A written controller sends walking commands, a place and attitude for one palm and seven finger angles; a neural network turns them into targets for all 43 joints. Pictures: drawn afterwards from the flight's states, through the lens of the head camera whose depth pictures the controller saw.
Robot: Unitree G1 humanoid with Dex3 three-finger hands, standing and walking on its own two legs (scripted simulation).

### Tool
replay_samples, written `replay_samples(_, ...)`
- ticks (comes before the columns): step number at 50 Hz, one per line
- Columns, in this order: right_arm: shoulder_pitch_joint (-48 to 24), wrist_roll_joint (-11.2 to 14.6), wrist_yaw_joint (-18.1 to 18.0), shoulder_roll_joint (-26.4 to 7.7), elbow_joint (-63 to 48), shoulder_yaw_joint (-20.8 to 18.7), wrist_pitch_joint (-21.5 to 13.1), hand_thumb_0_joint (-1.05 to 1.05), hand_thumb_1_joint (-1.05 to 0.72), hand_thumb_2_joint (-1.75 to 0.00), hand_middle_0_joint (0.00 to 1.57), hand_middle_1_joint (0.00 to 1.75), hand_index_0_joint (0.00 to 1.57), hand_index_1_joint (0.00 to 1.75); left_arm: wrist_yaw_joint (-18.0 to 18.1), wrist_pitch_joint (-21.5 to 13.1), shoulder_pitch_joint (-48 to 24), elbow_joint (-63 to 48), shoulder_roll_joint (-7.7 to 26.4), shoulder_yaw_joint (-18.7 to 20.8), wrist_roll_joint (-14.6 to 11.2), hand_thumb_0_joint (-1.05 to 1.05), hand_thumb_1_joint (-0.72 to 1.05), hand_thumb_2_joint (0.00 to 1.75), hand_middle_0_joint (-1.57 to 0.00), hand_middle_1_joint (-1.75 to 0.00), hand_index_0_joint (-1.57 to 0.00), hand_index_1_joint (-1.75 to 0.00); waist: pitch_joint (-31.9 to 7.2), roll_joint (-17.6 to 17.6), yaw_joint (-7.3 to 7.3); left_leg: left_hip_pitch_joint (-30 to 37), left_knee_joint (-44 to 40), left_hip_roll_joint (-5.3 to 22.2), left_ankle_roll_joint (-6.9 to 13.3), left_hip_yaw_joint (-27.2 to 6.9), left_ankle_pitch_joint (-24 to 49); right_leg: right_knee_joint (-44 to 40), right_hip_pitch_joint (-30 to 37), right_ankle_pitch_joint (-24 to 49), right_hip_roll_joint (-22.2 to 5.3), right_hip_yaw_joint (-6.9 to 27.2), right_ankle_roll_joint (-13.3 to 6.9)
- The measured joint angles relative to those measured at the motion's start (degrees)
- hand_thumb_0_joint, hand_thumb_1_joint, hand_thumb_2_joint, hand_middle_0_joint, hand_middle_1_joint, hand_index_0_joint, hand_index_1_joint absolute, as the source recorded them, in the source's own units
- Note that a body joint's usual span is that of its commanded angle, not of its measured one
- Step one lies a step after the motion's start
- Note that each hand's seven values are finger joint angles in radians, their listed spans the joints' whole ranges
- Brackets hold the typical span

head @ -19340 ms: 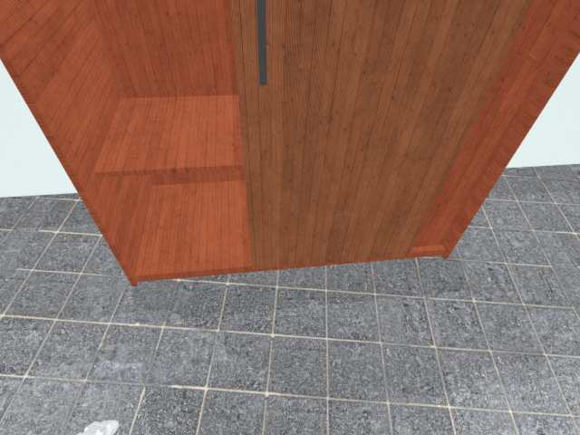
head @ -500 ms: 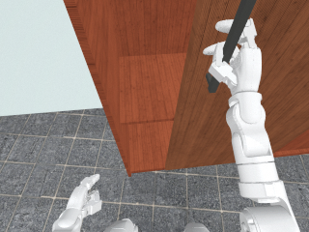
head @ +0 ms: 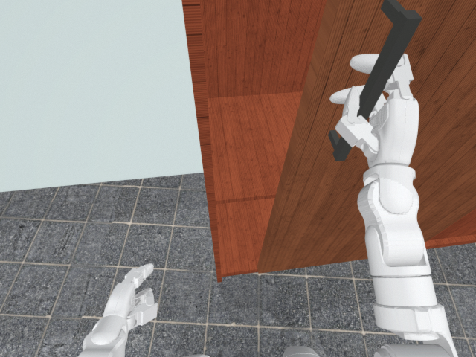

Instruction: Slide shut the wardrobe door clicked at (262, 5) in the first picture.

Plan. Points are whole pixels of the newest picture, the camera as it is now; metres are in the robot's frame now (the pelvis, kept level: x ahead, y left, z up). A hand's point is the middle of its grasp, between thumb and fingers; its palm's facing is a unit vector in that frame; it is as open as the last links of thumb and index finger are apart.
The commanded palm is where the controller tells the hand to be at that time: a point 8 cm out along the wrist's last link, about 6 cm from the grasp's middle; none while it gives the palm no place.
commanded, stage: step sideways, sliding the door along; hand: right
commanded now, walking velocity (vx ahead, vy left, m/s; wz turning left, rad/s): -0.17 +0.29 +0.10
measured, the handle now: (360, 94) +0.42 -0.18 +0.21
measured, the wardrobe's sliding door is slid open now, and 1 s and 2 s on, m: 0.15 0.00 0.00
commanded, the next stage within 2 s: stop walking and hold the door there in 1.26 s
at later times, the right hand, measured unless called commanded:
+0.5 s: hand (278, 131) +0.36 -0.06 +0.20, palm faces -0.03 +1.00 -0.05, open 6.1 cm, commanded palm +0.34 -0.06 +0.21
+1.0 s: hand (235, 132) +0.36 +0.00 +0.20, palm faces +0.02 +1.00 -0.01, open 5.9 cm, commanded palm +0.33 +0.00 +0.21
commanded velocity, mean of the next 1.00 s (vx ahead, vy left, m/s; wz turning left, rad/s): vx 0.04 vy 0.30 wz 0.05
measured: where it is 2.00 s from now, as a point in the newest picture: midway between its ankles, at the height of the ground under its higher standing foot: outside the picture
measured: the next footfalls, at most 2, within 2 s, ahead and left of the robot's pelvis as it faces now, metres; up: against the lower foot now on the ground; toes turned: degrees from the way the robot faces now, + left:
right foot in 0.02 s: +0.02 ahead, -0.18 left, +0.00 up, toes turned -3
left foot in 0.84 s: +0.03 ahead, +0.21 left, +0.00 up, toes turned +5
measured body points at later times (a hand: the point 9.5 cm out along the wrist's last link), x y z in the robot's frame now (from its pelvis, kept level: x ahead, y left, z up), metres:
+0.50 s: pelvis +0.00 +0.03 -0.01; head +0.05 +0.03 +0.44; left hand +0.22 +0.23 -0.10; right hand +0.35 -0.11 +0.20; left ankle +0.01 +0.04 -0.73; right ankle -0.01 -0.17 -0.73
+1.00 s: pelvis -0.02 +0.08 -0.01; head +0.01 +0.09 +0.44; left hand +0.15 +0.30 -0.12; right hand +0.35 -0.06 +0.20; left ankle +0.00 +0.18 -0.73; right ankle -0.01 -0.10 -0.74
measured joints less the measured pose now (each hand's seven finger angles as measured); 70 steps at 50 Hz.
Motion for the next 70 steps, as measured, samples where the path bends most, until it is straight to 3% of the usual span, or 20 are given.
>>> replay_samples(2,1.8,0.5,-0.3,0.0,-1.6,0.3,0.3,0.01,-0.81,-0.88,0.46,1.40,0.20,1.33,0.1,0.0,0.0,-0.5,0.3,0.2,0.1,0.01,0.91,0.90,-0.20,-0.30,-0.20,-0.30,-0.9,-0.4,0.54,-0.5,0.9,-0.6,-0.4,-0.2,-0.3,-6.4,2.9,6.9,-0.7,-1.9,0.5)
replay_samples(6,2.2,1.0,1.0,0.3,-2.2,1.2,0.7,0.01,-0.82,-0.87,0.46,1.40,0.18,1.33,-0.6,0.2,0.5,-2.0,0.9,0.9,0.4,0.01,0.91,0.90,-0.20,-0.30,-0.19,-0.30,-1.3,-1.3,1.17,-0.2,1.8,-1.8,-3.2,0.5,-1.5,-6.6,3.8,1.8,-2.5,-1.5,4.8)
replay_samples(9,1.6,0.5,1.4,0.9,-2.4,1.6,1.0,0.01,-0.83,-0.87,0.46,1.40,0.16,1.33,-0.8,0.0,0.3,-2.5,1.3,0.9,0.3,0.01,0.91,0.90,-0.20,-0.30,-0.19,-0.30,-0.6,-2.5,1.23,1.0,0.5,-3.2,-0.6,1.5,-1.2,-2.9,2.2,1.0,-4.1,-1.2,4.8)
replay_samples(12,1.8,0.0,1.5,1.6,-2.6,2.1,0.7,0.01,-0.84,-0.87,0.46,1.40,0.15,1.34,-0.6,0.1,-0.3,-1.9,0.9,0.8,-0.2,0.01,0.91,0.90,-0.20,-0.30,-0.19,-0.30,-0.4,-1.9,1.25,1.5,-0.8,-3.2,2.0,1.6,-0.3,2.6,-0.4,0.3,-3.3,-0.9,1.6)
replay_samples(14,2.8,-0.3,1.1,2.1,-3.0,2.8,0.0,0.01,-0.84,-0.87,0.46,1.40,0.16,1.33,-0.3,0.0,-0.2,-1.4,0.6,0.7,-0.3,0.01,0.91,0.90,-0.20,-0.30,-0.19,-0.30,-1.0,-1.0,0.95,1.3,-1.9,-2.7,1.1,0.6,0.4,2.8,-0.9,-3.4,-1.1,-0.1,0.2)
replay_samples(17,4.8,-0.1,0.7,2.5,-4.7,3.9,-0.1,0.01,-0.84,-0.86,0.46,1.40,0.17,1.32,0.1,-0.3,-0.2,-1.4,0.4,0.4,0.2,0.01,0.91,0.90,-0.20,-0.30,-0.19,-0.30,-2.0,-0.5,1.06,0.4,-1.5,-2.6,0.7,-0.8,0.7,-5.1,2.1,6.3,-0.5,-1.9,-0.9)
replay_samples(21,4.0,0.8,2.3,2.9,-4.0,5.5,-0.6,0.02,-0.84,-0.86,0.45,1.40,0.16,1.32,-0.5,0.0,0.6,-2.4,0.6,0.9,1.1,0.01,0.91,0.90,-0.20,-0.30,-0.19,-0.30,-2.3,-1.3,2.32,-1.1,2.2,-3.0,-4.6,-0.4,-1.2,-6.6,3.1,1.5,-1.5,-1.4,4.6)
replay_samples(24,2.5,0.5,3.7,3.1,-3.5,6.0,-0.8,0.01,-0.84,-0.87,0.45,1.40,0.14,1.34,-0.7,-0.1,0.4,-2.2,0.6,0.9,1.4,0.01,0.91,0.90,-0.20,-0.30,-0.19,-0.30,-1.2,-2.4,2.50,-0.1,0.8,-4.2,-1.7,0.6,-1.1,-2.6,1.3,0.4,-2.8,-0.7,5.1)
replay_samples(27,2.0,0.2,4.3,3.2,-3.0,6.4,-1.4,0.01,-0.84,-0.87,0.45,1.40,0.14,1.35,-0.4,0.0,-0.3,-1.0,-0.2,0.9,0.8,0.01,0.91,0.90,-0.20,-0.30,-0.20,-0.30,-0.4,-1.7,2.56,0.8,-1.3,-4.2,2.8,0.3,0.7,5.0,-1.9,-1.0,-1.8,-0.8,1.8)
replay_samples(30,3.5,-0.2,3.8,3.0,-3.6,6.9,-2.3,0.02,-0.84,-0.86,0.44,1.40,0.16,1.36,0.5,-0.4,-0.6,0.2,-1.3,0.4,0.7,0.01,0.91,0.90,-0.20,-0.30,-0.20,-0.30,-0.8,0.4,2.36,0.9,-3.9,-3.3,-0.8,-2.2,2.9,2.5,-1.5,-6.7,1.5,-1.7,-0.1)
replay_samples(32,4.7,-0.2,3.3,2.0,-4.6,6.7,-2.2,0.01,-0.83,-0.85,0.44,1.40,0.17,1.35,1.1,-0.5,-0.6,-0.1,-1.4,-0.2,1.6,0.01,0.91,0.90,-0.20,-0.30,-0.20,-0.30,-1.9,0.7,2.92,-1.5,-1.4,-3.6,-1.9,-3.4,3.6,-7.2,1.6,4.8,1.7,-4.3,-1.8)
replay_samples(35,3.5,0.5,4.4,0.3,-3.1,6.6,-2.5,0.01,-0.81,-0.83,0.46,1.39,0.16,1.33,1.0,0.1,-0.3,-1.0,-1.2,0.8,2.2,0.01,0.90,0.90,-0.20,-0.30,-0.20,-0.30,-2.1,-0.2,3.89,-7.6,14.1,-3.1,-7.0,-4.7,-4.4,-8.5,2.6,3.8,0.7,-4.2,2.3)
replay_samples(42,-0.4,0.1,5.7,0.0,0.6,5.1,-1.2,0.01,-0.79,-0.83,0.49,1.39,0.18,1.35,0.1,1.1,1.9,-0.4,-0.8,-0.7,1.1,0.01,0.90,0.90,-0.20,-0.30,-0.20,-0.30,-1.3,-4.1,1.08,-2.6,5.7,3.5,-8.2,-3.3,-1.2,-0.3,0.3,-0.7,-6.0,-2.0,6.2)
replay_samples(44,-1.9,-0.2,4.8,0.8,2.1,4.2,-1.3,0.01,-0.80,-0.85,0.50,1.39,0.18,1.35,0.3,1.0,1.6,0.4,-1.0,-1.0,0.3,0.01,0.90,0.90,-0.20,-0.30,-0.20,-0.30,-0.2,-5.8,1.58,-1.4,5.4,1.5,-6.9,-0.9,-1.0,3.6,-1.2,-0.8,-8.3,0.5,5.1)
replay_samples(49,-1.6,0.1,1.3,3.0,3.7,2.5,-0.9,0.01,-0.84,-0.87,0.48,1.40,0.20,1.34,1.3,1.1,2.3,2.6,-0.9,-1.4,0.3,0.01,0.91,0.90,-0.20,-0.30,-0.20,-0.30,-2.1,-2.1,2.22,-2.6,5.2,3.2,-5.2,-0.7,-1.4,0.6,-1.0,0.0,-1.7,1.7,-0.3)
replay_samples(54,-2.6,1.5,1.4,0.5,4.9,1.9,-0.9,0.01,-0.82,-0.87,0.47,1.40,0.20,1.35,1.2,0.7,3.4,0.6,-0.7,-0.5,0.5,0.01,0.91,0.90,-0.20,-0.30,-0.20,-0.30,-1.8,-1.1,1.63,-3.7,9.3,2.8,-7.1,-1.8,-6.8,-4.8,1.1,2.3,-2.3,2.2,4.9)
replay_samples(58,-5.5,0.8,1.4,0.7,7.1,0.9,-0.6,0.00,-0.82,-0.88,0.46,1.40,0.19,1.35,0.2,0.5,3.0,0.1,0.2,-0.4,-0.6,0.01,0.91,0.90,-0.20,-0.30,-0.19,-0.30,0.0,-3.6,0.77,0.0,4.0,0.6,-4.8,0.8,-1.0,0.4,-1.3,1.7,-5.2,4.8,3.1)
replay_samples(62,-4.5,-0.3,0.5,1.0,7.7,1.2,-0.9,0.00,-0.82,-0.88,0.46,1.40,0.21,1.36,0.6,0.7,2.5,1.5,0.1,-0.4,-0.6,0.01,0.91,0.90,-0.20,-0.30,-0.19,-0.30,-1.4,-1.1,0.25,0.5,1.2,1.8,-2.7,1.0,-0.9,7.9,-4.0,-4.7,-0.1,3.8,-0.1)
replay_samples(65,-2.0,0.0,-0.2,0.5,5.0,1.6,-0.3,0.00,-0.81,-0.88,0.46,1.40,0.22,1.35,1.0,0.8,2.8,0.4,0.7,-0.6,-0.3,0.01,0.91,0.90,-0.20,-0.30,-0.19,-0.30,-3.0,-0.6,0.08,-0.8,2.0,1.8,-3.4,0.0,-0.7,-5.3,1.2,6.0,1.7,-0.7,-0.8)
replay_samples(70,-0.8,0.9,2.5,-2.6,3.5,-0.1,-1.2,0.00,-0.81,-0.87,0.46,1.40,0.20,1.34,0.1,1.2,1.0,-1.0,-0.8,-0.5,0.8,0.01,0.91,0.90,-0.20,-0.30,-0.19,-0.30,-1.1,-0.2,0.57,-8.0,21.3,2.0,-7.4,-4.2,-9.4,-8.3,4.1,2.5,0.0,-0.2,3.3)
